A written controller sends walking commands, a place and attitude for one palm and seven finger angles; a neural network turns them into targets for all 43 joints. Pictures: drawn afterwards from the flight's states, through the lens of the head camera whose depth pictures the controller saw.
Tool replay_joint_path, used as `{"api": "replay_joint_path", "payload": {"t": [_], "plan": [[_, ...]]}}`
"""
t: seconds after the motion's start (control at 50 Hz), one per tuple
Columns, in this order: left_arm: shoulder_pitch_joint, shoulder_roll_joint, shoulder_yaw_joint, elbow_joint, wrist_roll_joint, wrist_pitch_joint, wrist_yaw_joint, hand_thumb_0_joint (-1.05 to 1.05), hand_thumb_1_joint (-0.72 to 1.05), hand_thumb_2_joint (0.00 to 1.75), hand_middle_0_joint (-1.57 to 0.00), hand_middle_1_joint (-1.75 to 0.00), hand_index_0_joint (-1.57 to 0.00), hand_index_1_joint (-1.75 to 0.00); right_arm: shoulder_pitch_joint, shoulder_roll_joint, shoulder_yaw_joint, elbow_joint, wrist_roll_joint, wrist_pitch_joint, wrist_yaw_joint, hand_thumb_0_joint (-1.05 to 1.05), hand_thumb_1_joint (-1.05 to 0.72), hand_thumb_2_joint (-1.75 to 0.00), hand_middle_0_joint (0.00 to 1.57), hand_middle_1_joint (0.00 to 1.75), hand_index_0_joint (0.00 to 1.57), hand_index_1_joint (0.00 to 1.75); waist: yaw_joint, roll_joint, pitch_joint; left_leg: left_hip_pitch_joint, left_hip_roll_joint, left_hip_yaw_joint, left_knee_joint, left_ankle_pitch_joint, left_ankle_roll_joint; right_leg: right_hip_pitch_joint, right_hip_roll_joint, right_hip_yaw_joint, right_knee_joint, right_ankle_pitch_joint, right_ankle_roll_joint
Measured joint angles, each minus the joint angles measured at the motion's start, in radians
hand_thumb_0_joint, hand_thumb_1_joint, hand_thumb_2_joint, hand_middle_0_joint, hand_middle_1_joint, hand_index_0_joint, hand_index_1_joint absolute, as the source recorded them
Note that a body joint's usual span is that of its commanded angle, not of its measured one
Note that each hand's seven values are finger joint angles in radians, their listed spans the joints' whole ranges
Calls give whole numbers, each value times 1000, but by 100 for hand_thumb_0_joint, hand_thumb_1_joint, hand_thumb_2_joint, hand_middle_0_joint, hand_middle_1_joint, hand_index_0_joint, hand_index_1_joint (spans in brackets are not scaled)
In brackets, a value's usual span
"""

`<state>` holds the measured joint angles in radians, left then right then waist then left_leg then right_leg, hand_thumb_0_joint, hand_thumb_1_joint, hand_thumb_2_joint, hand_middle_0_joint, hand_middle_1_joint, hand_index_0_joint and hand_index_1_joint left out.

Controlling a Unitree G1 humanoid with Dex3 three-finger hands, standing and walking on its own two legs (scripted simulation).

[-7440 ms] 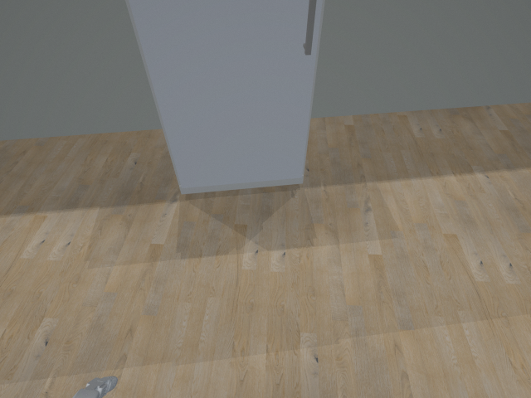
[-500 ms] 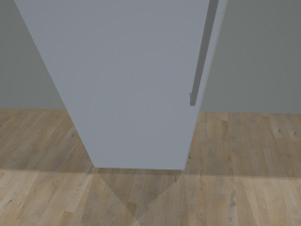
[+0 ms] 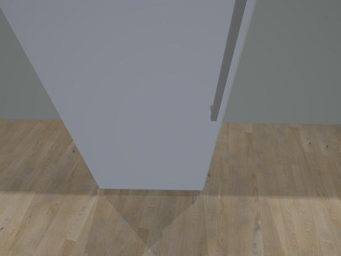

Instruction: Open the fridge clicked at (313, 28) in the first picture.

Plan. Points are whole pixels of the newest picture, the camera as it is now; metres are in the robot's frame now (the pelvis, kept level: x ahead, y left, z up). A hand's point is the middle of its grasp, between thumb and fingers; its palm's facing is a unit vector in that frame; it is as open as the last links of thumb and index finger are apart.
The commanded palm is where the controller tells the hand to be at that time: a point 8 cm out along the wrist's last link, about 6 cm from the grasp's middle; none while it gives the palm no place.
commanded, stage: look again from close up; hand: right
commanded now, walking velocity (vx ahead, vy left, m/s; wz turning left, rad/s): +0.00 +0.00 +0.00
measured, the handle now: (227, 49) +0.57 -0.11 +0.22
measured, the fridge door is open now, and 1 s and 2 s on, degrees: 0 0 0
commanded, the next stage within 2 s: raise the hand to about handle height in 1.84 s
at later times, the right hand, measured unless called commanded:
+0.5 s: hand out of the picture +0.08 -0.21 -0.16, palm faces -0.03 +0.95 -0.31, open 7.4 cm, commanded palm none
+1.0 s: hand out of the picture +0.07 -0.21 -0.16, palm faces -0.04 +0.96 -0.29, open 7.4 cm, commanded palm none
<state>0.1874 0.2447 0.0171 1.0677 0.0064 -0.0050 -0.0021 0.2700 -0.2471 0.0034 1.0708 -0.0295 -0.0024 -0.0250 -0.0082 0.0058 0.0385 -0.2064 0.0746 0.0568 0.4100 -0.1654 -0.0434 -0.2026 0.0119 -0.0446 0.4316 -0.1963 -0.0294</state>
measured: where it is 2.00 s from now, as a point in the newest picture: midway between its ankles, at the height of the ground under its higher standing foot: outside the picture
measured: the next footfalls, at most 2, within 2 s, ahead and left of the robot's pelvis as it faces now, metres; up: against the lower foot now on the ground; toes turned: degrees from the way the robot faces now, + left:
none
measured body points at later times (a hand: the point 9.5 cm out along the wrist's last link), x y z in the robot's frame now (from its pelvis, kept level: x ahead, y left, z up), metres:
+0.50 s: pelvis +0.02 +0.02 +0.00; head +0.02 +0.02 +0.45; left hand +0.08 +0.30 -0.14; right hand +0.08 -0.26 -0.13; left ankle +0.03 +0.15 -0.74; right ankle +0.03 -0.10 -0.74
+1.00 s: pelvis +0.03 +0.02 +0.01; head +0.03 +0.02 +0.46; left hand +0.07 +0.30 -0.14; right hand +0.07 -0.26 -0.14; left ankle +0.03 +0.15 -0.74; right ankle +0.03 -0.10 -0.74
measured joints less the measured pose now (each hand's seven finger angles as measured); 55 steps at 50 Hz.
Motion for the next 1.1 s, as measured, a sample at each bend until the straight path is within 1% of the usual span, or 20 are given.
{"api": "replay_joint_path", "payload": {"t": [0.24, 0.54, 1.1], "plan": [[-39, 29, -6, 12, 1, 0, 1, 0, 91, 90, -20, -30, -20, -30, -61, -20, 2, -8, 4, -8, 2, 1, -90, -90, 20, 30, 20, 30, 6, -6, 6, 36, -15, 7, -26, -6, 13, 39, -13, 6, -33, 0, 16], [-27, 53, -13, 41, 2, 2, 0, 0, 91, 90, -20, -30, -20, -30, -94, -50, 0, -3, 8, -9, 7, 1, -90, -90, 20, 30, 20, 30, 16, -8, 1, 67, -29, 12, -63, 0, 24, 71, -26, 10, -72, 8, 30], [-22, 37, -24, 58, 2, -1, 4, 0, 91, 90, -20, -30, -20, -30, -68, -35, 6, 29, 10, -5, 8, 1, -90, -90, 21, 30, 20, 30, 9, -3, 0, 83, -34, 3, -86, -1, 23, 91, -30, 1, -95, 3, 31]]}}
